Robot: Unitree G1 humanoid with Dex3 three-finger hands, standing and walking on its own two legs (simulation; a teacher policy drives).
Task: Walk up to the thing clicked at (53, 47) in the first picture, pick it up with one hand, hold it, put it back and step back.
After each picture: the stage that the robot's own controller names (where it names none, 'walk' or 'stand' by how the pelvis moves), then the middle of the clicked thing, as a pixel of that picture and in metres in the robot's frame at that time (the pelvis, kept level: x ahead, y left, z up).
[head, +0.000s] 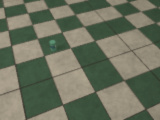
stand; (53, 45) +1.33 +0.31 -0.72
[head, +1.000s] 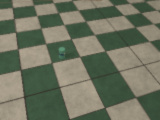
walk; (62, 53) +1.22 +0.16 -0.70
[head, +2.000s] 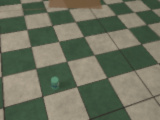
walk; (55, 83) +0.79 +0.18 -0.71
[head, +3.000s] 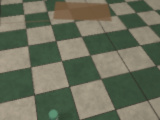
stand; (53, 116) +0.49 +0.19 -0.71
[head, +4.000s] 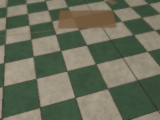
stand; out of the picture +0.42 +0.19 -0.72
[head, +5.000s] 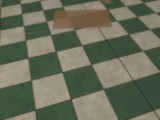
walk; out of the picture +0.40 +0.22 -0.72
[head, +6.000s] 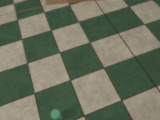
stand; (56, 115) +0.38 +0.23 -0.68
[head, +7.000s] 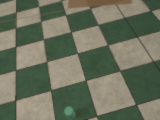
walk; (70, 113) +0.43 +0.20 -0.69
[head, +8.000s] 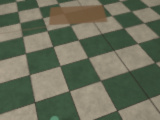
stand; out of the picture +0.47 +0.22 -0.71
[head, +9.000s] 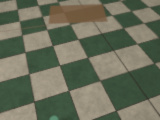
stand; out of the picture +0.46 +0.22 -0.73
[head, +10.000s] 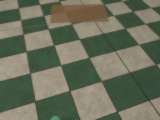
stand; out of the picture +0.46 +0.20 -0.73
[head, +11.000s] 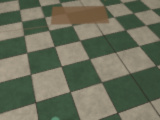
stand; out of the picture +0.46 +0.20 -0.73
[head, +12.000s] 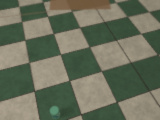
go down; (55, 112) +0.46 +0.20 -0.72
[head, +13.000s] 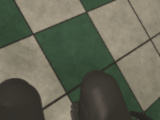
go down; out of the picture +0.51 +0.30 -0.29
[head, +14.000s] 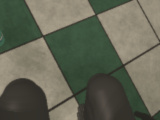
approach; out of the picture +0.50 +0.30 -0.30
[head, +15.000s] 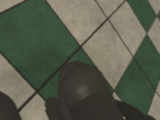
close in; out of the picture +0.47 +0.35 -0.23
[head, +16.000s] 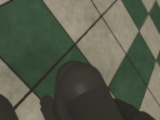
close; out of the picture +0.46 +0.35 -0.23
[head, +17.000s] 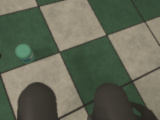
lift; (25, 54) +0.50 +0.25 -0.33
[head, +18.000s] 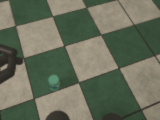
lift; (54, 83) +0.49 +0.18 -0.53
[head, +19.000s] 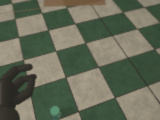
hold; (55, 113) +0.45 +0.18 -0.66
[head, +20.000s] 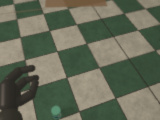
hold; (56, 112) +0.46 +0.17 -0.66
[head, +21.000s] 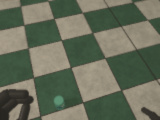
stand; (59, 103) +0.47 +0.16 -0.61
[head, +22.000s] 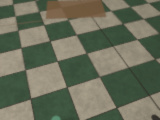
stand; out of the picture +0.45 +0.16 -0.65
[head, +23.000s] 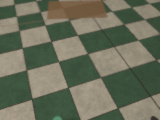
stand; out of the picture +0.45 +0.16 -0.66
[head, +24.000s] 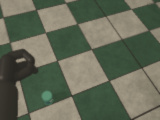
crouch; (47, 98) +0.47 +0.17 -0.60
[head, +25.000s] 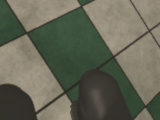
lower; out of the picture +0.50 +0.27 -0.28
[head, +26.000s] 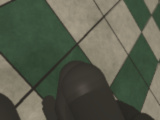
lower; out of the picture +0.47 +0.32 -0.23
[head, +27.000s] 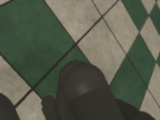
lower; out of the picture +0.46 +0.32 -0.23
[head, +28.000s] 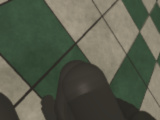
lower; out of the picture +0.46 +0.32 -0.23
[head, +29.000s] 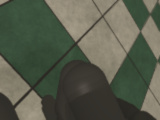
lower; out of the picture +0.47 +0.32 -0.23
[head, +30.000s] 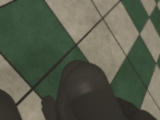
loosen; out of the picture +0.47 +0.32 -0.23
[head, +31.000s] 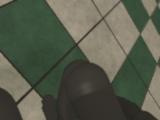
rise; out of the picture +0.43 +0.24 -0.26
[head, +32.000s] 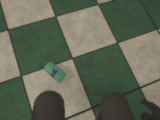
walk; (55, 71) +0.45 +0.15 -0.46
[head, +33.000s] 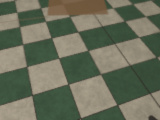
stand; out of the picture +0.38 +0.10 -0.69
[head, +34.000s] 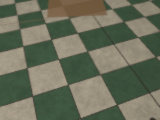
stand; out of the picture +0.39 +0.11 -0.69
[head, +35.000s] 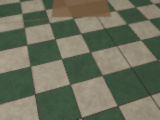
stand; out of the picture +0.40 +0.10 -0.71
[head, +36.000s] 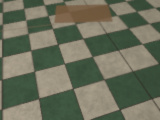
stand; out of the picture +0.41 +0.10 -0.75
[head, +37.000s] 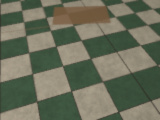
stand; out of the picture +0.40 +0.10 -0.75
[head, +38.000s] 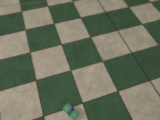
walk; (71, 111) +0.43 +0.07 -0.73
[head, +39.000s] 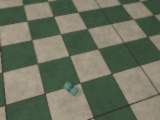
walk; (70, 88) +0.65 +0.04 -0.73
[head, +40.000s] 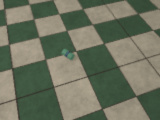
stand; (68, 54) +1.02 +0.15 -0.72
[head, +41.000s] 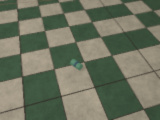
stand; (76, 64) +1.03 +0.06 -0.73
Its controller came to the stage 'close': yes
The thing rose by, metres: 0.01
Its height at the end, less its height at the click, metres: -0.02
